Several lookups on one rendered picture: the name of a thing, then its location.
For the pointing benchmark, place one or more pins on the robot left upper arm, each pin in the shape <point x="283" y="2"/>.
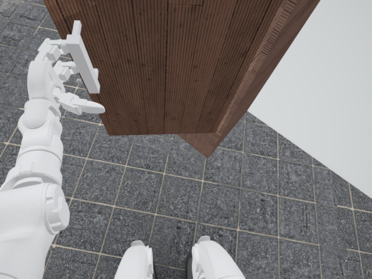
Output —
<point x="30" y="217"/>

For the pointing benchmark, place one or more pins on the cupboard door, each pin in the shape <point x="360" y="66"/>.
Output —
<point x="166" y="66"/>

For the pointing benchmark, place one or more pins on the left robot forearm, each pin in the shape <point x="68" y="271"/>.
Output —
<point x="40" y="155"/>

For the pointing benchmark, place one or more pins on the robot left thigh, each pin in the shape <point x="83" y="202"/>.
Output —
<point x="136" y="263"/>

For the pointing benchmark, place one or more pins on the robot thigh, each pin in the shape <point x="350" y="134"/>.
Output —
<point x="136" y="263"/>
<point x="214" y="262"/>

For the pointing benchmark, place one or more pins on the left robot hand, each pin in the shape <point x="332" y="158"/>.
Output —
<point x="43" y="79"/>

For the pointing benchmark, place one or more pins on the handle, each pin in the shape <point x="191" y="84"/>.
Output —
<point x="80" y="56"/>

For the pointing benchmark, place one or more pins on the robot right thigh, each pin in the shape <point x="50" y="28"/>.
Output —
<point x="214" y="262"/>

